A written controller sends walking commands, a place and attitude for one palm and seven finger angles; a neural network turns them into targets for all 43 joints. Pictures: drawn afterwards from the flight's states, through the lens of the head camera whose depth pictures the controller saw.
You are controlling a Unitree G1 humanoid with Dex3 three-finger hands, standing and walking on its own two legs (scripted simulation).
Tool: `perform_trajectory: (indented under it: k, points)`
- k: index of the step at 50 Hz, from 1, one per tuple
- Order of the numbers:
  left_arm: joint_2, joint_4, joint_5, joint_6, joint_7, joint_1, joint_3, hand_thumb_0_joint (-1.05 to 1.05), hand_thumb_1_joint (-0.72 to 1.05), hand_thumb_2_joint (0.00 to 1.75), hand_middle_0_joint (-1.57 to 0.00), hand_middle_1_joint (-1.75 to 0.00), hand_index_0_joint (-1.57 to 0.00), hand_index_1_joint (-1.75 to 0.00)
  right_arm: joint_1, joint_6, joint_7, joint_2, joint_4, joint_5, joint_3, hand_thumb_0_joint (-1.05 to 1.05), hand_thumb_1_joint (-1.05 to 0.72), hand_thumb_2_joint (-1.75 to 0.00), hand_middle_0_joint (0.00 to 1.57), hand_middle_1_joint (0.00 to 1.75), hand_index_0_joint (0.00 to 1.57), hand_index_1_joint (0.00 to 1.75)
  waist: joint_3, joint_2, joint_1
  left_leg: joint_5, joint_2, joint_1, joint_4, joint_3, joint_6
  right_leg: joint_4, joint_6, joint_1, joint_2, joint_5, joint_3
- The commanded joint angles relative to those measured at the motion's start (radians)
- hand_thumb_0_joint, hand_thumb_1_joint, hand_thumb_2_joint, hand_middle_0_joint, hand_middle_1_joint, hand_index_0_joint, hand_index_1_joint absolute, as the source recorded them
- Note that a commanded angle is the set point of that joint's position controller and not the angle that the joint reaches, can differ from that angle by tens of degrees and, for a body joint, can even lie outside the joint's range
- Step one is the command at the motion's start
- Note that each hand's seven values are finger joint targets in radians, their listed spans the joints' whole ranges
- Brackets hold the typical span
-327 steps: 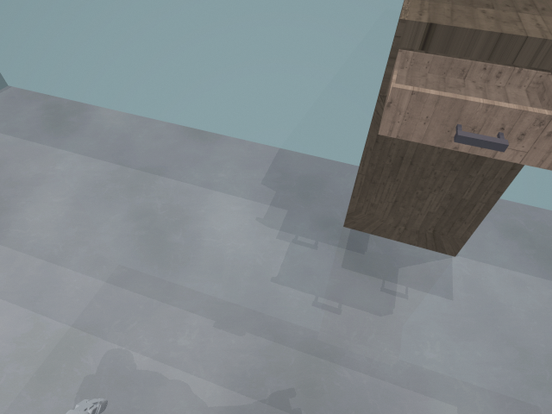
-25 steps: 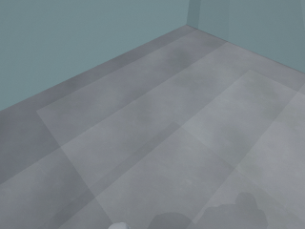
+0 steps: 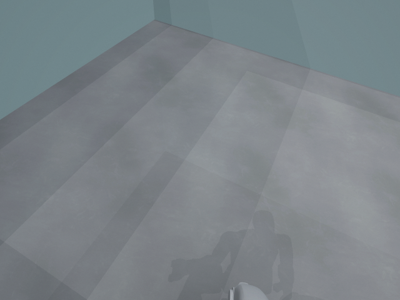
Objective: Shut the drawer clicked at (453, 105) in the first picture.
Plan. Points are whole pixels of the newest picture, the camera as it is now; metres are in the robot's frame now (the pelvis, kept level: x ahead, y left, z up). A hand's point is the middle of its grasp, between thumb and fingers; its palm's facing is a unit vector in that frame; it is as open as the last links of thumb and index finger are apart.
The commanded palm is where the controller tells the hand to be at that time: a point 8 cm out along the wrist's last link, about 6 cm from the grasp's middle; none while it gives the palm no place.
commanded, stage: walk to a spot facing it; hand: left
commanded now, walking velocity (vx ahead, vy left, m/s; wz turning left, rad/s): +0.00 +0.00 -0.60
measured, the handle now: out of the picture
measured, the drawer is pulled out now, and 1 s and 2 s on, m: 0.23 0.23 0.23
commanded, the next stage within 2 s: turn to face it in 0.02 s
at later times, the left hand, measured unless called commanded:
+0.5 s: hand (147, 288) +0.17 +0.13 -0.17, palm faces +0.02 -0.99 -0.15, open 7.3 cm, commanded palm none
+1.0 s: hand out of the picture +0.07 +0.20 -0.16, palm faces +0.31 -0.91 -0.28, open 7.4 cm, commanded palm none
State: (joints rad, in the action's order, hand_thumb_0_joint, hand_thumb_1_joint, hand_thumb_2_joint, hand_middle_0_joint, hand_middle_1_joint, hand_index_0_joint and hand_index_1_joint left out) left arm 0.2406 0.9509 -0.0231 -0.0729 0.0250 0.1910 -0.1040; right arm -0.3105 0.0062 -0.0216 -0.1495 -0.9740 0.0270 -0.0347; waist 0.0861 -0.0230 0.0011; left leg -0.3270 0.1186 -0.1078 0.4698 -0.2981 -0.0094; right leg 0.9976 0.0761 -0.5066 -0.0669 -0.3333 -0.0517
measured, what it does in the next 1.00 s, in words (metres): steps on the spot, turning left: right foot, then left foot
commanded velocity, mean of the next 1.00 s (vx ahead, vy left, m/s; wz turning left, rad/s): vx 0.00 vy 0.00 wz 0.49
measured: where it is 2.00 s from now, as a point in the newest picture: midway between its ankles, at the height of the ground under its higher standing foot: outside the picture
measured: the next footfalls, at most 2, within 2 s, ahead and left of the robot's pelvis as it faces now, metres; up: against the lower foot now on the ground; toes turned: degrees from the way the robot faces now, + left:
right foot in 0.14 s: +0.09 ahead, -0.14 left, +0.00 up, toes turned -12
left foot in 0.56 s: +0.10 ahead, +0.08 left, +0.00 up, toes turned +13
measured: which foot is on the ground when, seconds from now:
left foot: down 0.00-0.14, up 0.16-0.54, down 0.56-1.00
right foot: up 0.00-0.12, down 0.14-0.56, up 0.58-1.00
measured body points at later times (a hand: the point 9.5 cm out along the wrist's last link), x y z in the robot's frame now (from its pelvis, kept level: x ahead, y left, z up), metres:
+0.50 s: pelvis +0.05 -0.03 -0.01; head +0.06 -0.02 +0.44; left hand +0.17 +0.18 -0.16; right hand +0.06 -0.26 -0.16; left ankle +0.05 +0.08 -0.71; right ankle +0.05 -0.13 -0.74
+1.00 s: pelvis +0.04 -0.03 +0.00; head +0.07 -0.02 +0.45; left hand +0.06 +0.25 -0.14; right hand +0.17 -0.27 -0.14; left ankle +0.06 +0.08 -0.74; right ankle +0.06 -0.19 -0.70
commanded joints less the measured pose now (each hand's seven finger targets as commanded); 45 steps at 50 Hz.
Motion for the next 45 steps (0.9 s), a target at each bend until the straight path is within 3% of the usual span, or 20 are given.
perform_trajectory:
  k: [1, 3, 5, 6, 7, 8, 9, 11, 13, 14, 22, 26, 27, 28, 29, 30, 31, 34, 38, 45]
  points:
    - [-0.004, -0.118, 0.000, 0.032, 0.006, -0.115, 0.008, 0.00, 0.90, 0.90, -0.20, -0.30, -0.20, -0.30, -0.047, 0.010, -0.005, -0.202, 0.032, 0.001, -0.067, 0.00, -0.90, -0.90, 0.20, 0.30, 0.20, 0.30, -0.032, 0.216, 0.048, 0.607, 0.260, 0.062, -0.078, 0.086, -0.091, -0.169, -0.023, -0.002, 0.009, -0.037, -0.059]
    - [0.006, -0.123, -0.003, 0.043, 0.002, -0.117, 0.009, 0.00, 0.90, 0.90, -0.20, -0.30, -0.20, -0.30, -0.051, 0.006, 0.000, -0.209, 0.025, 0.002, -0.076, 0.00, -0.90, -0.90, 0.20, 0.30, 0.20, 0.30, -0.047, 0.227, 0.048, 0.670, 0.270, 0.073, -0.017, 0.075, -0.077, -0.257, -0.044, 0.060, 0.039, -0.053, -0.085]
    - [0.041, -0.098, -0.004, 0.062, -0.005, 0.000, 0.001, 0.00, 0.90, 0.90, -0.20, -0.30, -0.20, -0.30, -0.031, 0.005, 0.006, -0.222, 0.038, -0.008, -0.080, 0.00, -0.90, -0.90, 0.20, 0.30, 0.20, 0.30, -0.122, 0.172, -0.025, 0.728, 0.256, 0.035, 0.169, 0.020, -0.020, -0.445, -0.072, 0.257, 0.058, 0.098, -0.092]
    - [0.113, -0.067, -0.010, 0.081, -0.016, 0.106, -0.012, 0.00, 0.90, 0.90, -0.20, -0.30, -0.20, -0.30, -0.054, 0.004, 0.015, -0.197, 0.049, -0.019, -0.073, 0.00, -0.90, -0.90, 0.20, 0.30, 0.20, 0.30, -0.208, 0.007, -0.070, 0.561, 0.215, -0.162, 0.387, 0.006, 0.032, -0.546, -0.118, 0.538, -0.041, 0.330, 0.033]
    - [0.231, -0.035, -0.007, 0.093, -0.034, 0.201, -0.033, 0.00, 0.90, 0.90, -0.20, -0.30, -0.20, -0.30, -0.046, 0.002, 0.017, -0.107, 0.088, -0.022, -0.045, 0.00, -0.90, -0.90, 0.20, 0.30, 0.20, 0.30, -0.288, -0.283, -0.098, -0.265, 0.023, -0.479, 0.665, 0.023, 0.095, -0.555, -0.248, 0.742, -0.345, 0.851, 0.418]
    - [0.222, -0.022, 0.019, 0.086, -0.049, 0.214, -0.026, 0.00, 0.90, 0.90, -0.20, -0.30, -0.20, -0.30, 0.006, -0.014, -0.005, -0.126, 0.095, -0.026, -0.040, 0.00, -0.90, -0.90, 0.20, 0.30, 0.20, 0.30, -0.316, -0.177, -0.100, -0.331, 0.022, -0.441, 0.736, 0.218, 0.077, -0.549, -0.305, 0.645, -0.379, 1.002, 0.362]
    - [0.196, -0.033, 0.011, 0.082, -0.055, 0.146, -0.019, 0.00, 0.90, 0.90, -0.20, -0.30, -0.20, -0.30, 0.011, -0.021, -0.009, -0.096, 0.077, -0.024, -0.032, 0.00, -0.90, -0.90, 0.20, 0.30, 0.20, 0.30, -0.288, -0.177, -0.074, -0.293, 0.018, -0.454, 0.782, 0.267, 0.068, -0.567, -0.309, 0.589, -0.341, 0.830, 0.333]
    - [0.106, -0.049, 0.008, 0.085, -0.060, 0.009, 0.021, 0.00, 0.90, 0.90, -0.20, -0.30, -0.20, -0.30, -0.003, -0.036, -0.006, -0.097, 0.021, -0.011, -0.030, 0.00, -0.90, -0.90, 0.20, 0.30, 0.20, 0.30, -0.160, -0.084, -0.011, -0.154, 0.023, -0.406, 0.770, 0.291, 0.065, -0.627, -0.261, 0.389, -0.262, 0.610, 0.197]
    - [0.061, -0.051, 0.003, 0.095, -0.061, -0.075, 0.042, 0.00, 0.90, 0.90, -0.20, -0.30, -0.20, -0.30, -0.083, -0.045, -0.002, -0.073, -0.027, -0.009, -0.022, 0.00, -0.90, -0.90, 0.20, 0.30, 0.20, 0.30, -0.118, -0.065, 0.046, -0.083, 0.019, -0.308, 0.636, 0.292, 0.067, -0.660, -0.223, 0.264, -0.209, 0.509, 0.069]
    - [0.057, -0.051, 0.002, 0.097, -0.060, -0.088, 0.049, 0.00, 0.90, 0.90, -0.20, -0.30, -0.20, -0.30, -0.103, -0.048, 0.000, -0.065, -0.039, -0.011, -0.017, 0.00, -0.90, -0.90, 0.20, 0.30, 0.20, 0.30, -0.109, -0.076, 0.052, -0.078, 0.007, -0.278, 0.570, 0.275, 0.068, -0.669, -0.217, 0.239, -0.198, 0.472, 0.029]
    - [0.098, -0.026, -0.004, 0.081, -0.065, -0.028, 0.018, 0.00, 0.90, 0.90, -0.20, -0.30, -0.20, -0.30, 0.034, -0.047, 0.022, -0.073, 0.019, -0.012, -0.029, 0.00, -0.90, -0.90, 0.20, 0.30, 0.20, 0.30, -0.047, -0.112, -0.010, -0.121, -0.017, -0.318, 0.402, 0.207, 0.071, -0.657, -0.243, 0.291, -0.287, 0.401, 0.022]
    - [0.093, -0.041, 0.004, 0.071, -0.064, -0.020, 0.002, 0.00, 0.90, 0.90, -0.20, -0.30, -0.20, -0.30, -0.015, -0.036, 0.028, -0.084, 0.032, -0.008, -0.040, 0.00, -0.90, -0.90, 0.20, 0.30, 0.20, 0.30, -0.104, -0.061, 0.017, 0.066, -0.034, -0.171, 0.132, 0.167, 0.057, -0.504, -0.160, 0.280, -0.266, 0.339, -0.064]
    - [0.073, -0.049, 0.009, 0.063, -0.061, -0.013, 0.003, 0.00, 0.90, 0.90, -0.20, -0.30, -0.20, -0.30, -0.047, -0.030, 0.031, -0.118, 0.033, -0.006, -0.051, 0.00, -0.90, -0.90, 0.20, 0.30, 0.20, 0.30, -0.120, 0.052, 0.037, 0.193, 0.011, -0.094, 0.021, 0.248, 0.027, -0.393, -0.110, 0.205, -0.222, 0.221, -0.102]
    - [0.016, -0.078, 0.015, 0.054, -0.056, 0.000, 0.009, 0.00, 0.90, 0.90, -0.20, -0.30, -0.20, -0.30, -0.077, -0.024, 0.029, -0.210, 0.048, 0.001, -0.071, 0.00, -0.90, -0.90, 0.20, 0.30, 0.20, 0.30, -0.115, 0.324, 0.046, 0.434, 0.223, -0.033, -0.087, 0.563, -0.075, -0.190, -0.028, 0.022, -0.089, -0.098, -0.153]
    - [-0.003, -0.119, 0.009, 0.051, -0.056, -0.062, 0.019, 0.00, 0.90, 0.90, -0.20, -0.30, -0.20, -0.30, -0.117, -0.025, 0.017, -0.258, 0.050, 0.008, -0.081, 0.00, -0.90, -0.90, 0.20, 0.30, 0.20, 0.30, -0.107, 0.353, 0.082, 0.523, 0.348, -0.043, -0.180, 0.728, -0.191, 0.044, -0.006, -0.073, -0.024, -0.327, -0.080]
    - [0.007, -0.113, -0.001, 0.044, -0.058, -0.091, 0.013, 0.00, 0.90, 0.90, -0.20, -0.30, -0.20, -0.30, -0.115, -0.020, 0.005, -0.257, 0.033, 0.008, -0.084, 0.00, -0.90, -0.90, 0.20, 0.30, 0.20, 0.30, -0.132, 0.283, 0.081, 0.435, 0.310, -0.046, -0.181, 0.717, -0.180, 0.165, -0.017, -0.100, -0.027, -0.264, 0.019]
    - [0.009, -0.108, 0.000, 0.048, -0.053, -0.098, 0.008, 0.00, 0.90, 0.90, -0.20, -0.30, -0.20, -0.30, -0.064, -0.017, 0.002, -0.237, 0.048, 0.004, -0.079, 0.00, -0.90, -0.90, 0.20, 0.30, 0.20, 0.30, -0.128, 0.225, 0.060, 0.380, 0.261, -0.045, -0.166, 0.664, -0.160, 0.211, -0.016, -0.132, -0.034, -0.180, 0.049]
    - [0.030, -0.067, 0.001, 0.052, -0.040, -0.036, 0.001, 0.00, 0.90, 0.90, -0.20, -0.30, -0.20, -0.30, 0.044, 0.000, 0.000, -0.201, 0.087, -0.002, -0.062, 0.00, -0.90, -0.90, 0.20, 0.30, 0.20, 0.30, -0.144, 0.127, 0.017, 0.423, 0.147, -0.039, -0.154, 0.496, -0.114, 0.191, 0.003, -0.085, -0.040, -0.032, 0.051]
    - [0.045, -0.064, 0.005, 0.046, -0.042, -0.032, 0.002, 0.00, 0.90, 0.90, -0.20, -0.30, -0.20, -0.30, 0.028, -0.003, 0.003, -0.220, 0.084, -0.007, -0.069, 0.00, -0.90, -0.90, 0.20, 0.30, 0.20, 0.30, -0.155, 0.121, 0.030, 0.465, 0.128, 0.011, -0.147, 0.507, -0.137, 0.101, 0.021, -0.064, -0.028, -0.041, 0.050]
    - [0.058, -0.102, 0.009, 0.042, -0.047, -0.064, 0.008, 0.00, 0.90, 0.90, -0.20, -0.30, -0.20, -0.30, 0.052, -0.023, 0.016, -0.263, 0.098, -0.001, -0.086, 0.00, -0.90, -0.90, 0.20, 0.30, 0.20, 0.30, -0.122, 0.168, 0.048, 0.294, 0.118, -0.048, -0.155, 0.611, -0.162, -0.069, 0.021, 0.000, 0.000, -0.100, 0.049]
